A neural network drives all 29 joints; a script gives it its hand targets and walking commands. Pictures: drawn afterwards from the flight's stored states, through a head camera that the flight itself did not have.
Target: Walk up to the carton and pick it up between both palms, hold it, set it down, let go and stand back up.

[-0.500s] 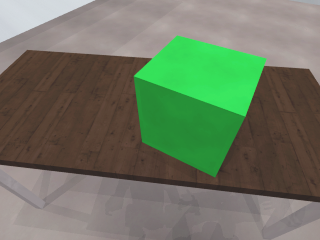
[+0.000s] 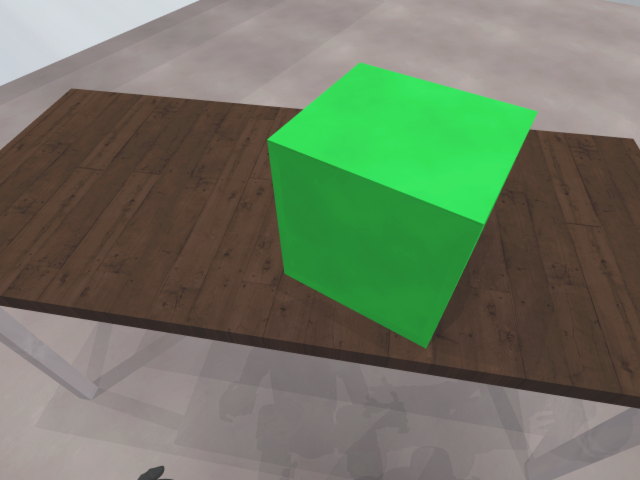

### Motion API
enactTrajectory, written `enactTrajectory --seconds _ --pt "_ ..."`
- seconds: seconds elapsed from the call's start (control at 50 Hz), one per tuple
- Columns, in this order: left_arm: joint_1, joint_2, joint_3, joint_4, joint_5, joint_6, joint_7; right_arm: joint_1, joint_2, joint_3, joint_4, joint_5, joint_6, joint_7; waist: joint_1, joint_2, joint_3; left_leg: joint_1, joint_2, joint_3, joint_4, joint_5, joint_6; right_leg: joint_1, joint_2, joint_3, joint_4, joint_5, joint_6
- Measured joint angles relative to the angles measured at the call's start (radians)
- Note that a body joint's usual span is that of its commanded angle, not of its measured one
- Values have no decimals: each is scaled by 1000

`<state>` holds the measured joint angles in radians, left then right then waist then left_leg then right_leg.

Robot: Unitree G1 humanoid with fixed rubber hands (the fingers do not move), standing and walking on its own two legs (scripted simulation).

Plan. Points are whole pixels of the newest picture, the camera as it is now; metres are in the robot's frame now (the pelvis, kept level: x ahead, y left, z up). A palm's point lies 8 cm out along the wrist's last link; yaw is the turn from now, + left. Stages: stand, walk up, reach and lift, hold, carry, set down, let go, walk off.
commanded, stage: walk up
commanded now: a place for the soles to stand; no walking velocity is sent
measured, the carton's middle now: (392, 204) +0.48 -0.06 +0.07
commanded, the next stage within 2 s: reach and lift in 0.26 s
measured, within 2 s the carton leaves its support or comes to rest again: neither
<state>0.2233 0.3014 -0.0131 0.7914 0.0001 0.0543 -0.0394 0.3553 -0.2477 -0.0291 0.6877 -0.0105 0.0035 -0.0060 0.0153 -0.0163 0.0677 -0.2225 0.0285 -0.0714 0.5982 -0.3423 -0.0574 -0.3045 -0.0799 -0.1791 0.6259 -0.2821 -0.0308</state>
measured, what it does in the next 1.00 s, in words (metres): stands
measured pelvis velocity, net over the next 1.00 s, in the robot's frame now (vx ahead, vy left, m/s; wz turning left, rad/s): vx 0.01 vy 0.03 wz -0.09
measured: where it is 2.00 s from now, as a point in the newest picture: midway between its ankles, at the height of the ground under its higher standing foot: outside the picture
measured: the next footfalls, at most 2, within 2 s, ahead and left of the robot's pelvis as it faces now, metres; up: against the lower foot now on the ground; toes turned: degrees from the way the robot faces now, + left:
none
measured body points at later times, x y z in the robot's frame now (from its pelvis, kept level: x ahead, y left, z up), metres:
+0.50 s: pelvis -0.02 -0.01 -0.01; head +0.02 +0.01 +0.43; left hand +0.16 +0.25 -0.11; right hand +0.14 -0.24 -0.11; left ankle -0.01 +0.16 -0.73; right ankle +0.04 -0.10 -0.73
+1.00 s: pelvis +0.01 +0.03 +0.01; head +0.00 +0.04 +0.46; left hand +0.17 +0.28 -0.06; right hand +0.15 -0.20 -0.06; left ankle -0.01 +0.16 -0.73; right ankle +0.04 -0.10 -0.73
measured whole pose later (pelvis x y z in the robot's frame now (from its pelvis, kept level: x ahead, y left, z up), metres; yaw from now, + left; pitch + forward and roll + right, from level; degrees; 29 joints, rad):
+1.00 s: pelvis +0.01 +0.03 +0.01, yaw -5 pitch -8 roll -1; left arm 0.27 0.32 0.03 0.37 -0.09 0.26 -0.06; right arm 0.25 -0.08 -0.08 0.52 -0.02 -0.05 -0.08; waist 0.04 0.00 0.12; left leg -0.02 0.07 0.05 0.46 -0.31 -0.03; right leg -0.11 -0.01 -0.05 0.42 -0.18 0.01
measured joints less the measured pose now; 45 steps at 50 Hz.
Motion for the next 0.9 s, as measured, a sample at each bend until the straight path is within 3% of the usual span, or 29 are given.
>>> enactTrajectory --seconds 0.26,0.3,0.36,0.42,0.5,0.58,0.74,0.9 --pt "10 9 4 1 2 3 0 -4 0 -3 -8 -1 -2 -1 5 0 -1 -16 -5 -24 16 -2 -2 0 -6 -19 6 -5 0" --pt "19 10 24 -72 -9 113 19 -75 12 -34 87 -56 -52 11 5 -4 -18 -64 12 2 66 -27 4 -54 13 12 48 -17 -2" --pt "-23 10 55 -183 5 290 38 -223 25 -65 201 -78 -86 34 5 -1 11 -120 36 24 177 -74 -15 -116 33 37 141 -45 -10" --pt "-71 5 81 -283 21 356 37 -305 46 -49 207 -59 -125 32 -1 -6 69 -103 53 34 212 -91 -24 -102 48 48 169 -54 -14" --pt "-89 -11 102 -383 40 355 23 -302 90 -15 145 -36 -158 5 -10 -36 124 -1 49 42 130 -56 -22 -11 53 58 106 -29 -17" --pt "-74 -21 94 -404 33 354 9 -232 121 -13 58 -41 -124 -25 -3 -51 115 79 50 59 29 -14 -11 59 62 72 15 10 -12" --pt "-20 -2 89 -374 2 319 1 -135 135 -38 -64 -42 -51 -48 22 -28 89 138 56 88 -47 10 3 121 77 98 -87 58 4" --pt "37 27 57 -400 -62 247 -11 -110 155 -52 -136 -26 -46 -57 23 1 68 175 48 108 -96 22 15 164 73 117 -156 86 23"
